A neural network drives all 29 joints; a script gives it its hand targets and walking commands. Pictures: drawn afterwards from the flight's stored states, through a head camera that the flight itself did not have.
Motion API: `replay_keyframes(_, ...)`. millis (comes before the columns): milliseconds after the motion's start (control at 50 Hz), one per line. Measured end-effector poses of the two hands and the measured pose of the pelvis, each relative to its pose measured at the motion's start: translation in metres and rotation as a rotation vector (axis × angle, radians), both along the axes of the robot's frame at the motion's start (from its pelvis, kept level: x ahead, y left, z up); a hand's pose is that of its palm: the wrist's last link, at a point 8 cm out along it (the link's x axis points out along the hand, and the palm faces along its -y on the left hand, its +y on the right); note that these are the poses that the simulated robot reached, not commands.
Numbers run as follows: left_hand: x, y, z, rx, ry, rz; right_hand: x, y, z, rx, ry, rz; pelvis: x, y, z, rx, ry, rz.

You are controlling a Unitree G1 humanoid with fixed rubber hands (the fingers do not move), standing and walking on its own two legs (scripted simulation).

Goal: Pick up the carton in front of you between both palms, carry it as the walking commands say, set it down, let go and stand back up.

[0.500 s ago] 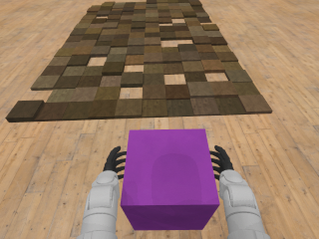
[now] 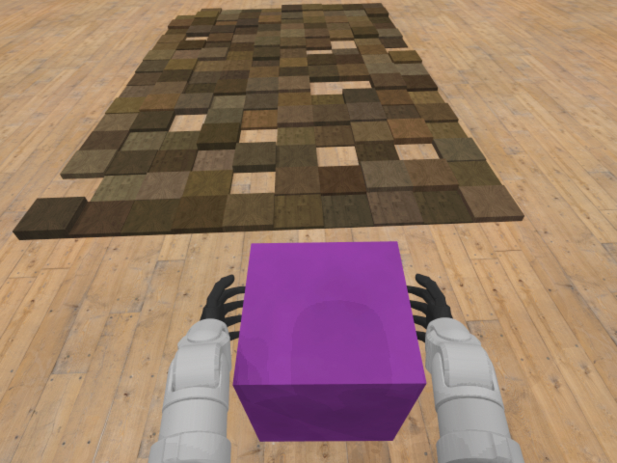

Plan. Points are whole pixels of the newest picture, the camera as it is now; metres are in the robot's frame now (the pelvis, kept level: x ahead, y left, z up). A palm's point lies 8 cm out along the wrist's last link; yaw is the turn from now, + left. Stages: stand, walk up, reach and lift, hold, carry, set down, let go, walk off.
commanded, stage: reach and lift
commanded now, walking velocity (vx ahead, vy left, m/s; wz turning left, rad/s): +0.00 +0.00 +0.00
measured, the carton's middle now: (325, 346) +0.32 +0.00 -0.05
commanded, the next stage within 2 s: hold in 0.52 s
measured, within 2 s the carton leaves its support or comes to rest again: neither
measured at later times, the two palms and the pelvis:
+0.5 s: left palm (214, 324) +0.30 +0.15 +0.04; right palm (439, 322) +0.31 -0.15 +0.04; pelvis +0.02 +0.00 +0.01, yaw +0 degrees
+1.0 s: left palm (210, 327) +0.29 +0.15 +0.05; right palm (445, 326) +0.29 -0.15 +0.05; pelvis +0.00 +0.00 +0.00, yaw +0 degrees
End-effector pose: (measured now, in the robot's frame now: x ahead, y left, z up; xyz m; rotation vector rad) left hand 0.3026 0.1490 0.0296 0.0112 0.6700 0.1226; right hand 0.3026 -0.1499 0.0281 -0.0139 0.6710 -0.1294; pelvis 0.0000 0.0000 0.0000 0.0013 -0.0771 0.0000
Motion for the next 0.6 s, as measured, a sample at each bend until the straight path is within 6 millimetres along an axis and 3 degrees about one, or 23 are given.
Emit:
replay_keyframes(320, 0.003, -0.001, 0.006, 0.024, 0.008, -0.014, 0.005, -0.001, 0.007, -0.025, 0.008, 0.022, 0.016, -0.002, 0.005, 0.0, -0.007, 0.001)
replay_keyframes(600, -0.001, 0.0, 0.016, 0.023, -0.011, -0.014, 0.0, 0.0, 0.017, -0.025, -0.011, 0.02, 0.016, -0.001, 0.005, 0.0, -0.026, 0.002)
